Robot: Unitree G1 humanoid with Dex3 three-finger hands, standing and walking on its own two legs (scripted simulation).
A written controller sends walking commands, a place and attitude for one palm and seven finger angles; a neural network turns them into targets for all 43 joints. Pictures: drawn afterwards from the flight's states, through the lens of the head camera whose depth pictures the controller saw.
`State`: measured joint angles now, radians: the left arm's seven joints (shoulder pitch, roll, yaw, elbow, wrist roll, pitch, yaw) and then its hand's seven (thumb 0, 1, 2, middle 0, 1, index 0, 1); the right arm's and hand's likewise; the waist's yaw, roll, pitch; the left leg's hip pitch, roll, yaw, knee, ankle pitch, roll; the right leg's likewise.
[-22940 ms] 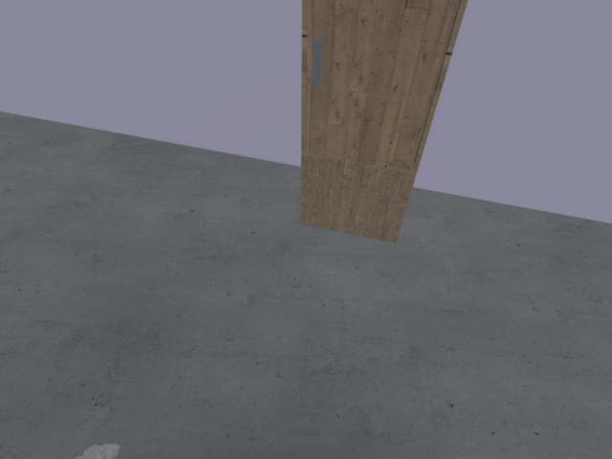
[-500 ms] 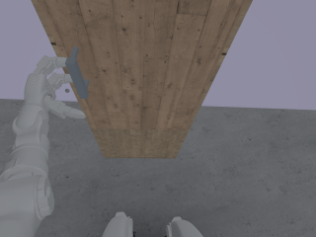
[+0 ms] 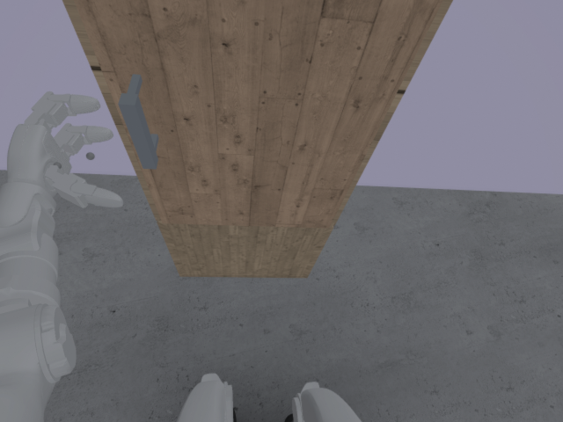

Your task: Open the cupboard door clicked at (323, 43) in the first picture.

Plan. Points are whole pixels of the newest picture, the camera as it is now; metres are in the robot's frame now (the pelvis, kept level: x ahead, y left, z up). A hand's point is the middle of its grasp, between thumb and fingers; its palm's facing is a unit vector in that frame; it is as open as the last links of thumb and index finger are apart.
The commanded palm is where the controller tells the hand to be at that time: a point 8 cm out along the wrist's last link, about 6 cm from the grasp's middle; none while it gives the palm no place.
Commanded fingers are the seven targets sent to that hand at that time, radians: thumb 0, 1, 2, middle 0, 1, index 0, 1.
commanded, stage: move the hooked fingers beside the handle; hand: left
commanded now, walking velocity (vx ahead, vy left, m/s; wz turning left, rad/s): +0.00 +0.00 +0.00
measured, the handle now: (143, 124) +0.51 +0.18 +0.08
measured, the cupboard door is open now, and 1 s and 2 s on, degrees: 0 0 0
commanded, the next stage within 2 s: slide the fingers in behind the handle in 0.80 s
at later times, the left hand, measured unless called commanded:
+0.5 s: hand (86, 155) +0.46 +0.25 +0.07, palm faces -0.01 -1.00 +0.00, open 14.0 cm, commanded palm +0.44 +0.29 +0.07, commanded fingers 0.00 -0.50 0.30 -0.30 -1.20 -0.30 -1.20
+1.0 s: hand (87, 156) +0.46 +0.25 +0.08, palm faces -0.02 -1.00 -0.01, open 14.0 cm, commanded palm +0.44 +0.28 +0.07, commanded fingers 0.00 -0.50 0.30 -0.30 -1.20 -0.30 -1.20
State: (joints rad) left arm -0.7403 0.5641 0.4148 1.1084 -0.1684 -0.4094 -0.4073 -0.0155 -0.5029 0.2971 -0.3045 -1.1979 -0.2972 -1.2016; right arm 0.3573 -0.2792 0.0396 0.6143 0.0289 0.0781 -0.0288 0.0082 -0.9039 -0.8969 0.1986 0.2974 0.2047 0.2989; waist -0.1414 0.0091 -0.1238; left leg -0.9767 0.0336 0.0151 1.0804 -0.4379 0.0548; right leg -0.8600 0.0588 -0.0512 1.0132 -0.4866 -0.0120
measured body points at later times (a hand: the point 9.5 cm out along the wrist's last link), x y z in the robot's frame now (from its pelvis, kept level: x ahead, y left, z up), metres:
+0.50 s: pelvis +0.00 +0.01 +0.00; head +0.11 +0.04 +0.44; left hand +0.46 +0.30 +0.07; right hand +0.04 -0.26 -0.10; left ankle +0.04 +0.08 -0.66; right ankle +0.00 -0.12 -0.66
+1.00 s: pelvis +0.00 +0.00 +0.00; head +0.10 +0.04 +0.44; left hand +0.45 +0.30 +0.08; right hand +0.05 -0.27 -0.10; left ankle +0.04 +0.08 -0.66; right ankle +0.00 -0.12 -0.66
